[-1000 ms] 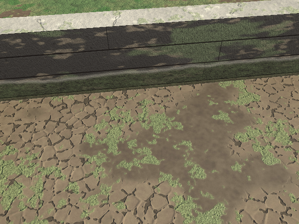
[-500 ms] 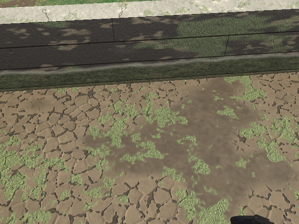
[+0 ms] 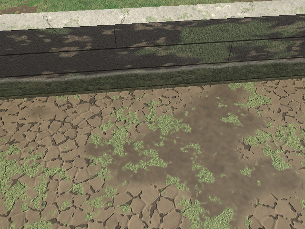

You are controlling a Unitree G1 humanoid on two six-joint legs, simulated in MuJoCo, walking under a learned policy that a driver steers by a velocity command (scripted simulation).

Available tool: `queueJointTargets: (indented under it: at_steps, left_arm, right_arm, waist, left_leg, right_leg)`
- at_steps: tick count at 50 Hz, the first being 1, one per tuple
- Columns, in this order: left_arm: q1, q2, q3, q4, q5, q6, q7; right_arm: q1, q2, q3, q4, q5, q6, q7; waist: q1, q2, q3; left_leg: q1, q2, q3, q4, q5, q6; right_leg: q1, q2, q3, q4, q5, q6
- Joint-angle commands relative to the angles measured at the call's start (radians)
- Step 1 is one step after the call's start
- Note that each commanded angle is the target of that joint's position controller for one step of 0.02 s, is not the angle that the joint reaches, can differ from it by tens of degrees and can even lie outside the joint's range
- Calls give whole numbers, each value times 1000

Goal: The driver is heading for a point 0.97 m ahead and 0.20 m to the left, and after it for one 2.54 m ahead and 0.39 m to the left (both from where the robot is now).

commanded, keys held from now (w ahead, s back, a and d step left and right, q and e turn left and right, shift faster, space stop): w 0.80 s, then no key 0.20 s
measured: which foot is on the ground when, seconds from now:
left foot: down 0.00-1.00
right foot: down 0.00-1.00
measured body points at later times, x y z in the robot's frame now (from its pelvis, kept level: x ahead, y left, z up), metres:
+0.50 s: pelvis +0.00 +0.00 +0.00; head -0.01 +0.00 +0.45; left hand +0.19 +0.19 -0.07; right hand +0.21 -0.20 -0.08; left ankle -0.01 +0.13 -0.72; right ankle +0.00 -0.07 -0.72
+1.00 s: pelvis +0.00 -0.01 +0.01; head -0.01 -0.01 +0.46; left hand +0.18 +0.18 -0.07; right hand +0.20 -0.19 -0.08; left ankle -0.01 +0.13 -0.72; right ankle +0.00 -0.07 -0.72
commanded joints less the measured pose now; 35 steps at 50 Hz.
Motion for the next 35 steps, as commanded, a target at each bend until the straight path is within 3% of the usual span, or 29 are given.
queueJointTargets:
  at_steps: [1,2,3,4,6,7,8,9,10,12,13,14,15,17,18,19,20,21,23,24,25,26,28,29,30,31,32,34,35]
  left_arm:
    - [-84,50,16,-98,12,-22,-9]
    - [-21,55,18,-77,2,-23,6]
    - [-56,61,18,-84,-6,-20,11]
    - [-129,56,16,-110,-2,-20,-2]
    - [-87,49,16,-98,11,-23,-9]
    - [-27,55,17,-78,1,-23,6]
    - [-61,60,17,-85,-7,-20,10]
    - [-77,65,18,-93,-10,-17,13]
    - [-137,56,14,-115,-5,-17,-2]
    - [-87,48,15,-99,12,-23,-9]
    - [-23,54,17,-78,2,-25,6]
    - [-58,60,17,-85,-6,-22,10]
    - [-130,55,14,-111,-2,-21,-2]
    - [-88,48,15,-98,11,-24,-9]
    - [-27,54,16,-78,1,-24,5]
    - [-60,59,17,-86,-7,-21,10]
    - [-77,64,18,-93,-10,-18,12]
    - [-137,55,13,-115,-5,-18,-2]
    - [-87,48,14,-99,12,-24,-10]
    - [-22,54,17,-78,1,-25,5]
    - [-57,59,17,-86,-7,-22,10]
    - [-130,55,14,-111,-2,-21,-3]
    - [-88,48,15,-98,11,-24,-9]
    - [-26,53,16,-79,0,-24,5]
    - [-59,59,16,-86,-7,-21,10]
    - [-76,64,17,-94,-10,-18,12]
    - [-137,55,13,-115,-4,-18,-2]
    - [-86,48,14,-100,12,-24,-10]
    - [-21,54,16,-78,1,-25,5]
  right_arm:
    - [-117,-79,-21,-106,-4,-12,0]
    - [-58,-65,-21,-77,1,-22,-5]
    - [-82,-55,-16,-84,1,-24,-4]
    - [-142,-67,-16,-116,0,-17,-1]
    - [-121,-78,-22,-110,-4,-12,-1]
    - [-63,-62,-21,-80,1,-20,-4]
    - [-84,-53,-17,-87,1,-22,-3]
    - [-94,-53,-16,-89,0,-24,-2]
    - [-146,-67,-17,-116,1,-16,1]
    - [-119,-78,-22,-109,-5,-12,0]
    - [-61,-63,-22,-80,1,-22,-4]
    - [-85,-54,-17,-87,2,-24,-3]
    - [-146,-66,-17,-118,1,-17,-1]
    - [-125,-76,-22,-112,-3,-12,0]
    - [-66,-60,-21,-82,2,-20,-4]
    - [-87,-52,-17,-89,2,-23,-3]
    - [-97,-51,-17,-91,1,-24,-2]
    - [-148,-66,-17,-118,1,-16,1]
    - [-120,-76,-22,-110,-4,-12,1]
    - [-62,-62,-22,-81,1,-22,-4]
    - [-86,-53,-17,-88,2,-25,-3]
    - [-146,-64,-17,-118,1,-17,-1]
    - [-125,-74,-22,-112,-3,-12,0]
    - [-66,-59,-21,-83,2,-20,-4]
    - [-87,-51,-17,-90,2,-23,-3]
    - [-97,-50,-17,-91,1,-24,-2]
    - [-148,-65,-17,-118,1,-17,1]
    - [-120,-75,-22,-110,-5,-12,0]
    - [-62,-61,-22,-81,1,-22,-4]
  waist:
    - [13,1,-72]
    - [2,2,-150]
    - [-5,-9,-73]
    - [2,-10,-6]
    - [12,2,-74]
    - [0,-2,-145]
    - [-7,-14,-72]
    - [-10,-21,-45]
    - [-1,-14,7]
    - [11,0,-73]
    - [1,2,-151]
    - [-6,-9,-75]
    - [1,-9,-7]
    - [12,2,-75]
    - [0,-2,-146]
    - [-6,-14,-74]
    - [-9,-21,-47]
    - [-1,-14,6]
    - [11,0,-74]
    - [1,1,-153]
    - [-5,-9,-77]
    - [1,-10,-7]
    - [12,1,-76]
    - [1,-3,-147]
    - [-6,-14,-75]
    - [-9,-21,-47]
    - [-1,-14,6]
    - [12,0,-75]
    - [2,1,-154]
  left_leg:
    - [-14,37,-37,-61,303,22]
    - [48,22,-25,-71,107,21]
    - [18,15,-18,-75,90,19]
    - [-35,29,-28,-68,265,17]
    - [-14,34,-34,-56,294,21]
    - [43,19,-21,-65,99,18]
    - [17,12,-15,-69,84,16]
    - [11,11,-14,-69,80,15]
    - [-36,25,-23,-61,256,13]
    - [-14,34,-34,-54,297,19]
    - [48,20,-23,-65,103,19]
    - [18,13,-17,-69,87,17]
    - [-36,27,-26,-63,261,15]
    - [-15,33,-33,-51,290,19]
    - [42,18,-21,-61,96,17]
    - [16,12,-14,-65,82,15]
    - [9,10,-13,-65,78,13]
    - [-38,24,-22,-58,253,12]
    - [-16,33,-34,-51,295,18]
    - [46,19,-23,-62,101,18]
    - [16,13,-17,-66,85,16]
    - [-39,27,-26,-60,259,14]
    - [-18,32,-32,-49,289,18]
    - [40,17,-21,-58,95,16]
    - [14,11,-14,-62,81,14]
    - [7,10,-13,-62,77,13]
    - [-41,24,-22,-56,252,12]
    - [-19,33,-34,-49,294,17]
    - [43,19,-23,-59,101,17]
  right_leg:
    - [24,-82,83,-104,302,3]
    - [49,-91,117,-162,109,-1]
    - [10,-96,133,-188,71,-4]
    - [-11,-88,97,-130,261,0]
    - [24,-85,83,-104,307,3]
    - [41,-95,120,-165,110,-2]
    - [4,-101,138,-192,70,-6]
    - [-13,-108,150,-208,48,-9]
    - [-26,-93,104,-141,253,-3]
    - [20,-85,83,-105,305,2]
    - [45,-94,118,-164,111,-2]
    - [7,-99,134,-190,71,-5]
    - [-14,-90,97,-132,261,-1]
    - [22,-86,82,-104,307,3]
    - [40,-97,119,-166,111,-2]
    - [3,-103,137,-193,69,-6]
    - [-14,-109,149,-210,47,-9]
    - [-27,-94,102,-142,252,-3]
    - [20,-86,81,-105,305,2]
    - [46,-95,116,-164,112,-2]
    - [8,-101,132,-190,71,-5]
    - [-14,-91,95,-131,261,-1]
    - [23,-87,80,-104,308,3]
    - [41,-98,117,-165,112,-2]
    - [4,-104,135,-193,69,-6]
    - [-13,-110,147,-209,47,-9]
    - [-26,-95,100,-141,251,-3]
    - [21,-86,79,-104,305,2]
    - [47,-96,114,-163,113,-2]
